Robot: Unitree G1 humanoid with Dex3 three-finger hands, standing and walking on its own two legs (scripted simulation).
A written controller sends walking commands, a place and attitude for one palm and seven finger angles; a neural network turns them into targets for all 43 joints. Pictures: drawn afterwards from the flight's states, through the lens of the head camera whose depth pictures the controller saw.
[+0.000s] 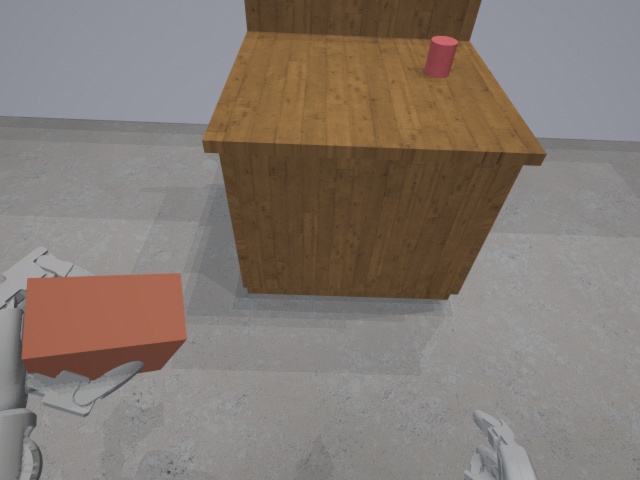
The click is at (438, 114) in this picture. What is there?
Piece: table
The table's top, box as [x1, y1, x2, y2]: [202, 31, 546, 165]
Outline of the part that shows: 202,139 205,152 530,165 540,165 546,154 469,41 457,40 458,43 449,75 444,78 435,78 428,76 423,71 430,39 247,31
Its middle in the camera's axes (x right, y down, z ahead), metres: +0.14 -0.48 +1.21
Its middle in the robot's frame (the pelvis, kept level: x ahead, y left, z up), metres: +1.23 -0.06 -0.06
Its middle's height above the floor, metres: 0.71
